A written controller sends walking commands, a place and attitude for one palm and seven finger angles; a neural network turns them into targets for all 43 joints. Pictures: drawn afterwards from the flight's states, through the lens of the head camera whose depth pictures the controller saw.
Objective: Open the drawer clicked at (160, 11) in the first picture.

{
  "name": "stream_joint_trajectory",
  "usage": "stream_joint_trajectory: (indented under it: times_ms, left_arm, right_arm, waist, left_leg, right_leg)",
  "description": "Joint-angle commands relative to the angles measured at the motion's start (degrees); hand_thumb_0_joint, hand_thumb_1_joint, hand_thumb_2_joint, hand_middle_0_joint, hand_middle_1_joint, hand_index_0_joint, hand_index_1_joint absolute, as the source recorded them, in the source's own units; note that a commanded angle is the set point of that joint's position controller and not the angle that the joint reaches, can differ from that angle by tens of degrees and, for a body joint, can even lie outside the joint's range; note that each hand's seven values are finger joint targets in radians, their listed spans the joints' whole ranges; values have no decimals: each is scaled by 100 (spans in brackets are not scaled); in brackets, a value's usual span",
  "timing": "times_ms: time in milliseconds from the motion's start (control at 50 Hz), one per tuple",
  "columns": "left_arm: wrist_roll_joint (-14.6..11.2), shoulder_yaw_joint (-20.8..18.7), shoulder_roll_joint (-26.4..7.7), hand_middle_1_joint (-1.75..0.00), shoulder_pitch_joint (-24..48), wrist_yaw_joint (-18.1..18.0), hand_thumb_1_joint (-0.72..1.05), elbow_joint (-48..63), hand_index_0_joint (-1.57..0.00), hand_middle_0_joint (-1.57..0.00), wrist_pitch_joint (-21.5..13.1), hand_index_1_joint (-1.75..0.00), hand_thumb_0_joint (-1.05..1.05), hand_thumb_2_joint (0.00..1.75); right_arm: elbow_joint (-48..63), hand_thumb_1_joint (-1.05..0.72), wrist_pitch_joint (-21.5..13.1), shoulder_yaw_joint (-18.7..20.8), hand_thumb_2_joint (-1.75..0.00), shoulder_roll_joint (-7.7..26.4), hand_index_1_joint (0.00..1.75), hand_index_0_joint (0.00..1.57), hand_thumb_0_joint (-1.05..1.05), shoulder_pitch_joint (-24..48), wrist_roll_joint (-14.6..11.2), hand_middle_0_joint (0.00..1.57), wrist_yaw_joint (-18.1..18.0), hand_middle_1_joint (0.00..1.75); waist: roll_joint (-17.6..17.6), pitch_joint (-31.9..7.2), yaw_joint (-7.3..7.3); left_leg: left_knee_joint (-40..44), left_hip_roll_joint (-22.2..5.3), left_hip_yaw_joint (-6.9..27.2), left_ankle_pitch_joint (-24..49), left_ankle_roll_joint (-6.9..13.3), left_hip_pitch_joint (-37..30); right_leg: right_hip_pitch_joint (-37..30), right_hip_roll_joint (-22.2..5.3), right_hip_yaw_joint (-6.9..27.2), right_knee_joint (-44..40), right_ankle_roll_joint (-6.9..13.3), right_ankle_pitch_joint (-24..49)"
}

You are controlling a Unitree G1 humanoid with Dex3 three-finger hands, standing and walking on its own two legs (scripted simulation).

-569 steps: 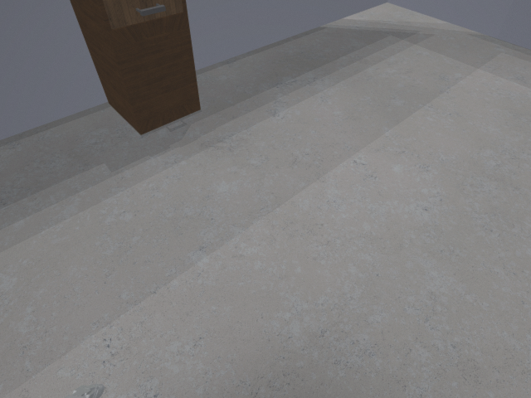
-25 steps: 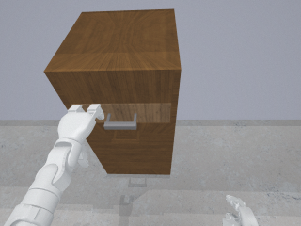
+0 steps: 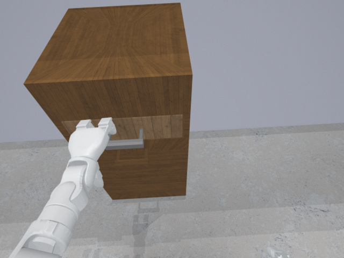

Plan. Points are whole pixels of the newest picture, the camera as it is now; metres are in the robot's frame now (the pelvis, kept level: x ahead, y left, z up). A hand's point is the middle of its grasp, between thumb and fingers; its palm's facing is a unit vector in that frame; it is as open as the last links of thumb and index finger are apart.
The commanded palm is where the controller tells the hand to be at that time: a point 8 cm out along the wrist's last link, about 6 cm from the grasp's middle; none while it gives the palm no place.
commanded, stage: move the hooked fingers above the handle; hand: left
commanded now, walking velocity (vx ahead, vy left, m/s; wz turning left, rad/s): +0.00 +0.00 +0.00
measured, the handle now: (124, 138) +0.48 +0.19 -0.09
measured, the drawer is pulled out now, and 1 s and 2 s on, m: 0.00 0.00 0.00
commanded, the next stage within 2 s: lower the fingers behind the handle in 1.36 s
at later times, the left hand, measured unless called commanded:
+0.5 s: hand (115, 147) +0.41 +0.19 -0.03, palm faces -0.05 -0.06 -1.00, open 13.8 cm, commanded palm +0.39 +0.19 +0.03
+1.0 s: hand (122, 144) +0.43 +0.18 -0.04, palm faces -0.06 -0.06 -1.00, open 13.8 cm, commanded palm +0.41 +0.18 +0.02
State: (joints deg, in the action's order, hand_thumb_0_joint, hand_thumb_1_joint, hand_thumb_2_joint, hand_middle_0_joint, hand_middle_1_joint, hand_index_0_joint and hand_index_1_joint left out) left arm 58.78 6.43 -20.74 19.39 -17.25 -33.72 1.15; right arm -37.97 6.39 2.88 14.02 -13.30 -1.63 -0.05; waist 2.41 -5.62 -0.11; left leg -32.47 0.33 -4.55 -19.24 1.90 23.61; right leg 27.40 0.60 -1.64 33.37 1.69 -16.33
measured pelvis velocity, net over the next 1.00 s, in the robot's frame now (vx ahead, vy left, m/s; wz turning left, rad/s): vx -0.01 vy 0.01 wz -0.01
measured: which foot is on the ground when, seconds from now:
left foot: down 0.00-1.00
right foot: down 0.00-1.00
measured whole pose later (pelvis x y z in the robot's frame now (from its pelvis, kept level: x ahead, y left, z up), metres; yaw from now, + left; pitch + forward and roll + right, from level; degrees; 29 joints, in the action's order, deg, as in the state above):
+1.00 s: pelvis -0.01 +0.01 -0.02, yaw -1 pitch +18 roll +0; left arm 61.8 5.9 -16.3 38.7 -26.2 -58.5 4.8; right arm -40.0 7.0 3.3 13.1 -18.8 0.6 0.7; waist 2.4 -8.4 -5.3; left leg -43.3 -0.3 -5.0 -22.6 2.6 39.1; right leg 42.2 0.8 -1.3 42.1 1.2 -18.3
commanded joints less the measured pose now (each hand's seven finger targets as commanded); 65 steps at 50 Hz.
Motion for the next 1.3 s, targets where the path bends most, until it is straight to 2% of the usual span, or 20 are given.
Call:
stream_joint_trajectory:
  times_ms: [0,100,160,180,220,280,340,500,540,640,700,740,920,960,1020,1080,1160,1200,1240,1280]
  left_arm:
    - [71,-378,-1033,-120,2022,-282,-50,816,-30,-30,25,-120,0,30]
    - [160,-283,-1000,-120,2781,-371,-50,382,-30,-30,-173,-120,0,30]
    - [217,-184,-792,-120,2957,-532,-50,184,-30,-30,-299,-120,0,30]
    - [227,-293,-891,-120,3045,-605,-50,100,-30,-30,-319,-120,0,30]
    - [261,-402,-956,-120,3077,-736,-50,-258,-30,-30,-272,-120,0,30]
    - [295,-129,-604,-120,3350,-878,-50,-622,-30,-30,-141,-120,0,30]
    - [329,-238,-691,-120,3590,-974,-50,-765,-30,-30,-56,-120,0,30]
    - [423,-169,-538,-120,4137,-1126,-50,-1285,-30,-30,102,-120,0,30]
    - [436,-330,-712,-120,4136,-1195,-50,-1406,-30,-30,137,-120,0,30]
    - [451,-127,-445,-120,4485,-1267,-50,-1696,-30,-30,275,-120,0,30]
    - [444,-399,-811,-120,4702,-1302,-50,-1547,-30,-30,315,-120,0,30]
    - [455,-373,-744,-120,4602,-1293,-50,-1448,-30,-30,325,-120,0,30]
    - [357,-240,-531,-120,4097,-1131,-50,-1351,-30,-30,372,-120,0,30]
    - [358,-243,-584,-120,4067,-1124,-50,-1452,-30,-30,356,-120,0,30]
    - [418,-360,-838,-120,4302,-1161,-50,-1307,-30,-30,279,-120,0,30]
    - [446,-274,-691,-120,4338,-1208,-50,-1243,-30,-30,226,-120,0,30]
    - [378,-172,-494,-120,4203,-1177,-50,-1374,-30,-30,268,-120,0,30]
    - [365,46,-239,-120,4408,-1124,-50,-1338,-30,-30,286,-120,0,30]
    - [376,-48,-357,-120,4292,-1102,-50,-1408,-30,-30,304,-120,0,30]
    - [373,34,-273,-120,4499,-1100,-50,-1262,-30,-30,286,-120,0,30]
  right_arm:
    - [687,-90,-212,254,-90,752,30,20,0,101,24,20,-44,30]
    - [596,-90,-228,251,-90,751,30,20,0,-74,53,20,-78,30]
    - [553,-90,-240,285,-90,708,30,20,0,-177,93,20,-49,30]
    - [513,-90,-237,288,-90,725,30,20,0,-229,106,20,-43,30]
    - [473,-90,-218,290,-90,741,30,20,0,-267,127,20,-28,30]
    - [421,-90,-206,293,-90,732,30,20,0,-330,143,20,23,30]
    - [415,-90,-179,317,-90,741,30,20,0,-422,170,20,32,30]
    - [294,-90,-127,322,-90,757,30,20,0,-643,232,20,45,30]
    - [276,-90,-130,332,-90,773,30,20,0,-717,247,20,36,30]
    - [222,-90,-156,331,-90,769,30,20,0,-878,273,20,52,30]
    - [242,-90,-161,326,-90,802,30,20,0,-907,292,20,37,30]
    - [280,-90,-147,345,-90,782,30,20,0,-967,298,20,50,30]
    - [324,-90,-83,346,-90,768,30,20,0,-932,249,20,30,30]
    - [314,-90,-90,314,-90,771,30,20,0,-878,227,20,5,30]
    - [316,-90,-114,290,-90,769,30,20,0,-861,211,20,-48,30]
    - [295,-90,-145,315,-90,738,30,20,0,-859,236,20,-42,30]
    - [276,-90,-142,327,-90,726,30,20,0,-856,247,20,-7,30]
    - [262,-90,-140,337,-90,712,30,20,0,-827,241,20,4,30]
    - [269,-90,-124,331,-90,730,30,20,0,-871,236,20,8,30]
    - [276,-90,-114,333,-90,726,30,20,0,-856,248,20,12,30]
  waist:
    - [-295,-1727,-45]
    - [-249,-1645,-184]
    - [-107,-1908,-210]
    - [-111,-1978,-200]
    - [-202,-1934,-216]
    - [-202,-1960,-318]
    - [-139,-2271,-302]
    - [-216,-2267,-498]
    - [-203,-2378,-476]
    - [-184,-2424,-635]
    - [-32,-2719,-579]
    - [107,-2940,-517]
    - [-187,-2667,-481]
    - [-315,-2295,-527]
    - [-239,-2312,-534]
    - [-32,-2461,-551]
    - [-33,-2524,-574]
    - [-64,-2445,-664]
    - [-62,-2466,-591]
    - [-70,-2514,-633]
  left_leg:
    - [135,39,227,2315,40,-462]
    - [27,53,277,1960,53,-344]
    - [-139,57,303,2150,31,-417]
    - [-176,49,290,2183,29,-364]
    - [-232,59,300,2072,26,-164]
    - [-311,50,296,1969,8,-40]
    - [-401,51,296,2069,17,-25]
    - [-600,25,343,2014,35,294]
    - [-661,29,322,1985,44,360]
    - [-816,21,354,1882,39,508]
    - [-846,34,369,1883,48,498]
    - [-859,9,370,2131,27,318]
    - [-725,-12,316,2158,50,313]
    - [-662,12,271,1807,75,514]
    - [-640,57,284,1640,86,595]
    - [-707,53,287,1800,73,375]
    - [-795,53,316,2012,49,253]
    - [-817,46,354,2043,44,251]
    - [-818,42,368,2127,32,224]
    - [-849,30,389,2166,34,182]
  right_leg:
    - [-1163,0,207,-136,111,2119]
    - [-751,7,160,-77,119,1650]
    - [-575,16,116,67,132,1713]
    - [-559,23,114,113,136,1748]
    - [-480,28,112,164,125,1671]
    - [-255,42,63,235,123,1562]
    - [-283,54,83,322,123,1625]
    - [53,89,55,486,113,1589]
    - [41,97,85,535,106,1579]
    - [337,127,50,661,94,1461]
    - [224,127,79,712,102,1496]
    - [179,134,62,753,102,1635]
    - [-100,141,80,584,76,1819]
    - [-71,131,105,479,66,1627]
    - [-124,102,143,483,70,1534]
    - [-14,110,115,515,83,1580]
    - [61,130,79,567,77,1718]
    - [161,124,64,574,80,1721]
    - [168,134,49,606,85,1744]
    - [215,130,49,630,82,1762]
